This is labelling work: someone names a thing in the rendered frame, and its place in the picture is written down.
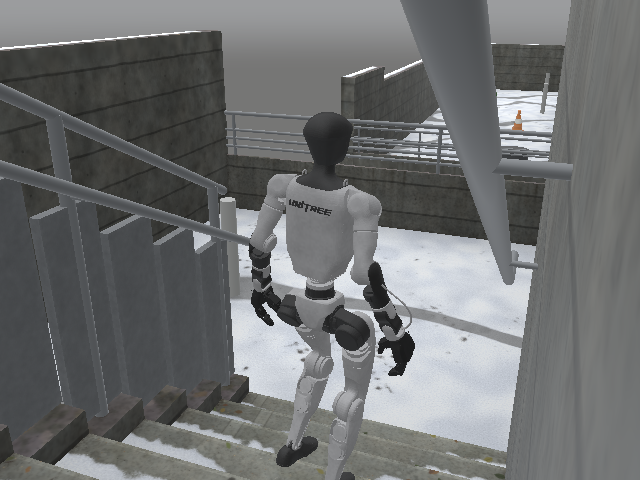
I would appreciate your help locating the robot right thigh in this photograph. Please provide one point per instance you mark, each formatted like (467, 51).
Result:
(355, 333)

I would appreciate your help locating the right robot upper arm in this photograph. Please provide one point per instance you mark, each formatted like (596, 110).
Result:
(366, 210)

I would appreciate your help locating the left robot foot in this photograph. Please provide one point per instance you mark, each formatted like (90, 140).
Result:
(287, 456)

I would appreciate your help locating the right robot hand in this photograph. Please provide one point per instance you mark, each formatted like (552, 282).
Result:
(402, 351)

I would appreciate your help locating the left robot forearm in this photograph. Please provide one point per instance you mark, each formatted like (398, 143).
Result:
(261, 269)

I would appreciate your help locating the left robot upper arm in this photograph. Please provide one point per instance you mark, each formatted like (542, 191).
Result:
(271, 211)

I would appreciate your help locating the right robot forearm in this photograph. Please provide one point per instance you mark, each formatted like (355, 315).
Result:
(381, 305)

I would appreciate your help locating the left robot hand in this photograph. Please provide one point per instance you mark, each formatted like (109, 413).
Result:
(272, 300)

